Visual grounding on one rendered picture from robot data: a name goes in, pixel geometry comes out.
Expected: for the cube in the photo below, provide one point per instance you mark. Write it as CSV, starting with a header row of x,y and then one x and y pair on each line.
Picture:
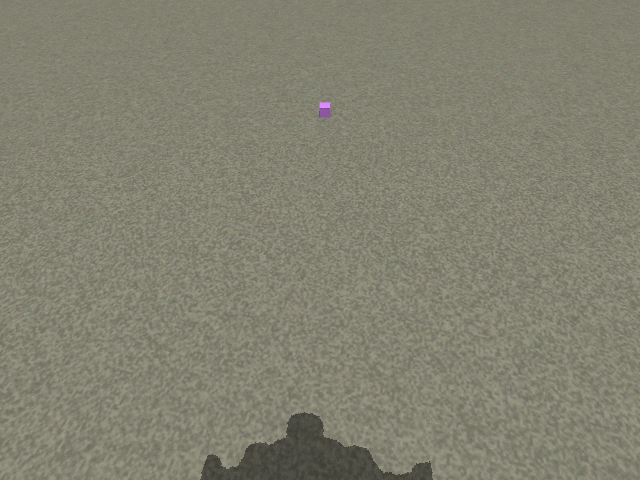
x,y
324,110

